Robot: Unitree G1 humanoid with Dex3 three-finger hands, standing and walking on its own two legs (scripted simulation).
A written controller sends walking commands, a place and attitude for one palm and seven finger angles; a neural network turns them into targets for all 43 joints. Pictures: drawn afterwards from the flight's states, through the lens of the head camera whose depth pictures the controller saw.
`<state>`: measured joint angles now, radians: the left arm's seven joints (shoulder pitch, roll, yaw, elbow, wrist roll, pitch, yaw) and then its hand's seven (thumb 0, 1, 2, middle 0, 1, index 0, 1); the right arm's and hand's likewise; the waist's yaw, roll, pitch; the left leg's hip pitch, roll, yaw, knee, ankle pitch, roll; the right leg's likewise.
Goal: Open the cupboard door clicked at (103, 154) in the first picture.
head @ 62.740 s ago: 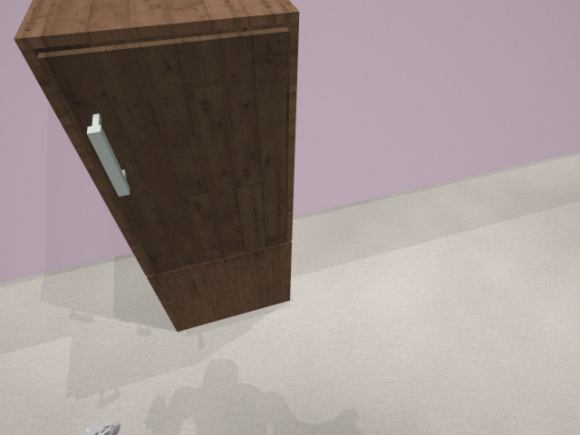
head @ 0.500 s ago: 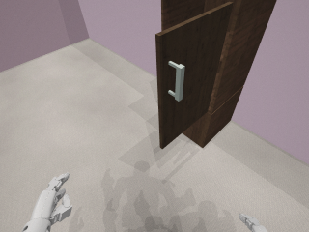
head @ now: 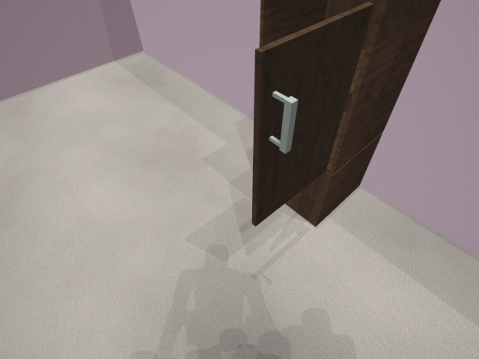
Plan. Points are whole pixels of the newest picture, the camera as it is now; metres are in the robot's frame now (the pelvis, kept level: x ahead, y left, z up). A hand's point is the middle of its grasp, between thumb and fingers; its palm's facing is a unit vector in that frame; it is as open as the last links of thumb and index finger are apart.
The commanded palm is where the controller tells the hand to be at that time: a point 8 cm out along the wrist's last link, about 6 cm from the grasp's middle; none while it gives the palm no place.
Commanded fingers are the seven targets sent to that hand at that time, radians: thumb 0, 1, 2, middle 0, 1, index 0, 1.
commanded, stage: let the arm hang, fingers relaxed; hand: left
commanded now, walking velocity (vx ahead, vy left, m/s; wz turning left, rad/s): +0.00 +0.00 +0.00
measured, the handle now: (281, 122) +0.60 -0.06 +0.07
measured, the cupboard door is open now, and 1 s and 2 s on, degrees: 89 89 89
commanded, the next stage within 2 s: look to check the result in 0.46 s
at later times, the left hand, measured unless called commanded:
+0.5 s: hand out of the picture +0.00 +0.16 -0.17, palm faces +0.04 -0.99 -0.16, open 7.3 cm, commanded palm none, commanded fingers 0.00 0.90 0.90 -0.20 -0.30 -0.20 -0.30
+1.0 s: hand out of the picture +0.01 +0.15 -0.17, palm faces +0.04 -0.99 -0.16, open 7.4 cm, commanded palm none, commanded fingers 0.00 0.90 0.90 -0.20 -0.30 -0.20 -0.30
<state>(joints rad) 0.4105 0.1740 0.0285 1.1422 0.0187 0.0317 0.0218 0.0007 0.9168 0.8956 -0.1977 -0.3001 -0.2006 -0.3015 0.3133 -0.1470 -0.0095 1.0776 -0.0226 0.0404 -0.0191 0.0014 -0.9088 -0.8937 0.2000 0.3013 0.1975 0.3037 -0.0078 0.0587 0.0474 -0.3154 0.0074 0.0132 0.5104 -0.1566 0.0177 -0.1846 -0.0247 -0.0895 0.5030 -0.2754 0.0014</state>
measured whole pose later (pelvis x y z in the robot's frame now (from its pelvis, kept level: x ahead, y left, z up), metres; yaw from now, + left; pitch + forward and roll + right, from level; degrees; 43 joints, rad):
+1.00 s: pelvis +0.03 -0.01 +0.01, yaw +0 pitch -2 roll +0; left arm 0.31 0.11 0.02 1.16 0.01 0.00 0.03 0.00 0.90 0.90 -0.20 -0.30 -0.20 -0.30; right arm 0.27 -0.13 0.00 1.15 -0.02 0.01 -0.04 0.00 -0.91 -0.89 0.20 0.30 0.20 0.30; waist -0.01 0.01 0.06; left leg -0.22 0.00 0.03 0.44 -0.17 0.01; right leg -0.10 -0.03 -0.08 0.43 -0.29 0.01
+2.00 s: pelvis +0.04 -0.01 +0.01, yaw -1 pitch -2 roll +0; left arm 0.31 0.12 0.02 1.16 0.01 -0.01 0.03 0.00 0.91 0.90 -0.20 -0.30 -0.20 -0.30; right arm 0.26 -0.13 0.00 1.16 -0.02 0.01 -0.04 0.00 -0.92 -0.89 0.20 0.30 0.20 0.30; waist -0.01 -0.01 0.06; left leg -0.21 0.01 0.02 0.42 -0.18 0.00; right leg -0.08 -0.02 -0.08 0.40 -0.29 0.00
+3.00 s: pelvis +0.05 -0.01 +0.01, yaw -1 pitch -2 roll +0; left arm 0.30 0.12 0.01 1.16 0.01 -0.01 0.03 0.00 0.91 0.90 -0.20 -0.30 -0.20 -0.30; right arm 0.25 -0.13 0.01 1.16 -0.02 0.00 -0.04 0.00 -0.92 -0.89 0.20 0.30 0.20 0.30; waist 0.00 -0.01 0.06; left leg -0.19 0.01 0.04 0.40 -0.18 0.00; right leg -0.06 -0.02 -0.07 0.38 -0.29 0.00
